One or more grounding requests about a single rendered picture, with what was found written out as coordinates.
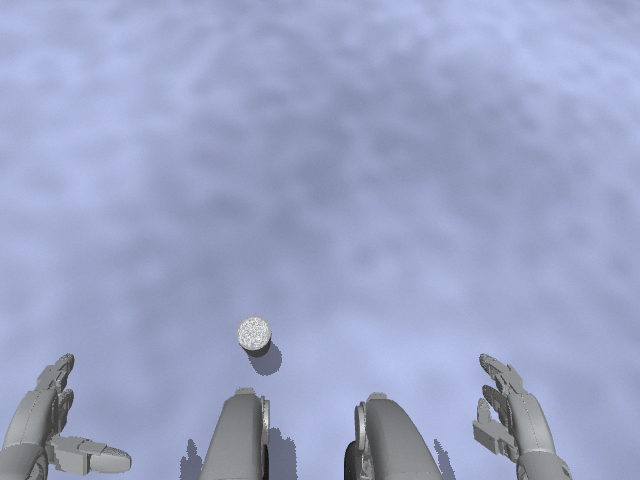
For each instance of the left robot arm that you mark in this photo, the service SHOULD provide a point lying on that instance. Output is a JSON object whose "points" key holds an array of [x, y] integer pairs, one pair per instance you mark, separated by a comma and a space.
{"points": [[23, 462]]}

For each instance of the cup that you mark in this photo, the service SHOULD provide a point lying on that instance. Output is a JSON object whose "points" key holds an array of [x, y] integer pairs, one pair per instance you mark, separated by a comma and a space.
{"points": [[254, 335]]}

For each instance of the right robot arm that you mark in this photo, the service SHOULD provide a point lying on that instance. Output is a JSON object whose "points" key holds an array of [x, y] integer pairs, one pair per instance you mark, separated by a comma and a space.
{"points": [[541, 466]]}

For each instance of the right robot hand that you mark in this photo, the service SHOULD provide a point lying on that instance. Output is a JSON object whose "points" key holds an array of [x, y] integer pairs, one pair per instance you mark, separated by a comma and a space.
{"points": [[519, 412]]}

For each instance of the left robot hand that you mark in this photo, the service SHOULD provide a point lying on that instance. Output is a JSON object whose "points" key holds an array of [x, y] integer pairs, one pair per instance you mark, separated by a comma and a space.
{"points": [[41, 417]]}

